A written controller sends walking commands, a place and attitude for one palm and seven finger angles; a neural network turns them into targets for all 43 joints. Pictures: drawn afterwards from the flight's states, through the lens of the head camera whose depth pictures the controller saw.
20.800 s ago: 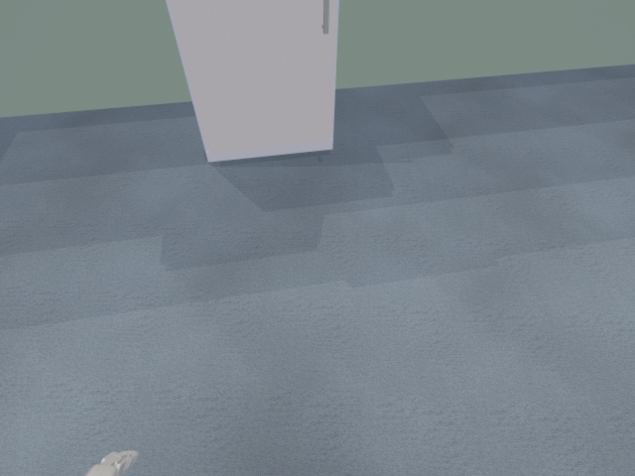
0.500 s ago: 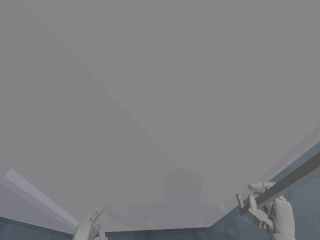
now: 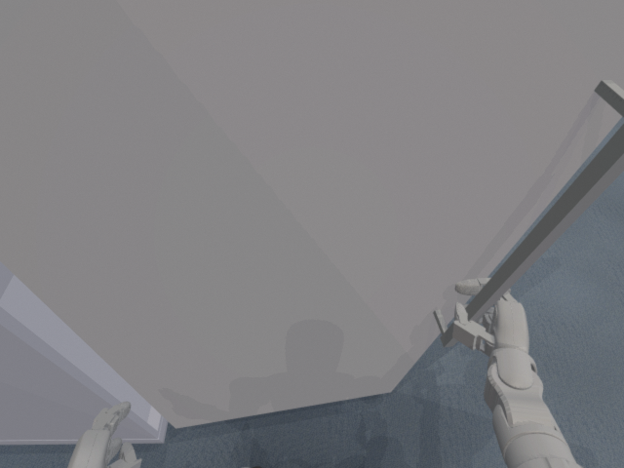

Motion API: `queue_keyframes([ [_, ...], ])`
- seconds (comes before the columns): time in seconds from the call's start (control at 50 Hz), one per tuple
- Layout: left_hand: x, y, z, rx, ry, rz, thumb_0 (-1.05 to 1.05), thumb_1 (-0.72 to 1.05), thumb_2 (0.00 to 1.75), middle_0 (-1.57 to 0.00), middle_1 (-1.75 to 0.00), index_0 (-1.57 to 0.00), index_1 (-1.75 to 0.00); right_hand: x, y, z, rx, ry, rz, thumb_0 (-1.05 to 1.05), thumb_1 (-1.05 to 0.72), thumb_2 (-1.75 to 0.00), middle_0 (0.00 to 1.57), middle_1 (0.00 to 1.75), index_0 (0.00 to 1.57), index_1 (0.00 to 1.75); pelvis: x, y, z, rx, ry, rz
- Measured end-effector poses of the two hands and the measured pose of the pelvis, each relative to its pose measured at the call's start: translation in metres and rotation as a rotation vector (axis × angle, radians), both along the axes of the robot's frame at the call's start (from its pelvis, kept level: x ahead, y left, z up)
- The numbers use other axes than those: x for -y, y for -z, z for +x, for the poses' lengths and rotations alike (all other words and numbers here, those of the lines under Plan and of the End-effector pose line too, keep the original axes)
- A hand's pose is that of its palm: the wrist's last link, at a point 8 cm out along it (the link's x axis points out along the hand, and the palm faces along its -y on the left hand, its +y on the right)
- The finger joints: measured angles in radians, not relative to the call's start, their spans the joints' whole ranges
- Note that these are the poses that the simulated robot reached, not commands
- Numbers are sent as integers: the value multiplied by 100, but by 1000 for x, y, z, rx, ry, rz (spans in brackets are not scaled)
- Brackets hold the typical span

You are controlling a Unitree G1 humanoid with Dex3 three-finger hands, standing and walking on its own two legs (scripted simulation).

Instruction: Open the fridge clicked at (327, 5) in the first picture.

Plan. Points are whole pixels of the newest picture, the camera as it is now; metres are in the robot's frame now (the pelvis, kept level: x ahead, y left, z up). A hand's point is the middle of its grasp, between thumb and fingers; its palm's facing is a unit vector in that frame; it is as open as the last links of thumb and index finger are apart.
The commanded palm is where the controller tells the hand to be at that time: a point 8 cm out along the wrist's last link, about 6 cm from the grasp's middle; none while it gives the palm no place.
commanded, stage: stop walking and hold the door back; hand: right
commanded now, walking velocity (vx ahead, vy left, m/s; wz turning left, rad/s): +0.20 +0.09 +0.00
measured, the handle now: (502, 257) +0.36 -0.22 +0.09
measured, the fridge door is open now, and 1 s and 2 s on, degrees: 81 74 74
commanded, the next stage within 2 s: loosen the grip on the handle in 1.12 s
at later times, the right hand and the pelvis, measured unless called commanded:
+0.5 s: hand (445, 277) +0.39 -0.19 -0.02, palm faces +0.21 +0.95 -0.24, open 5.8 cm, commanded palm +0.36 -0.25 -0.02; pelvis +0.01 +0.02 -0.01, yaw +3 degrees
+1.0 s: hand (446, 278) +0.39 -0.19 -0.02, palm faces +0.10 +0.96 -0.24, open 5.7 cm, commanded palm +0.37 -0.26 -0.02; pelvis +0.05 -0.01 +0.00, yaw +5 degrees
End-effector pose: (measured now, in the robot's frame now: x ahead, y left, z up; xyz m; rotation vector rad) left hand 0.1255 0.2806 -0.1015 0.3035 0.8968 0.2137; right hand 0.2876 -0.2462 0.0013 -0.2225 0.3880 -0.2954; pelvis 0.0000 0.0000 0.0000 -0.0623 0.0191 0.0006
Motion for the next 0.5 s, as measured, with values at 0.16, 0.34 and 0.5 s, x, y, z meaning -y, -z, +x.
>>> queue_keyframes([
  [0.16, 53, 18, -55, -99, -54, -79, 1, 90, 90, -20, -30, -20, -30, 2, 0, 23, 23, -96, 28, 2, -66, -81, 29, 126, 45, 140, 15, 5, -11, 38, 2, 46],
  [0.34, 43, 42, -87, -263, -89, -112, 1, 93, 90, -21, -30, -21, -30, -2, -2, 56, -4, -89, 32, 3, -65, -81, 31, 121, 45, 140, -4, 13, 3, 44, -24, 50],
  [0.5, -9, 29, -59, -155, -146, -62, 1, 91, 90, -20, -30, -20, -30, -10, -3, 77, -19, -30, 37, 4, -64, -81, 31, 118, 45, 140, -15, 9, 9, 45, -44, 42],
])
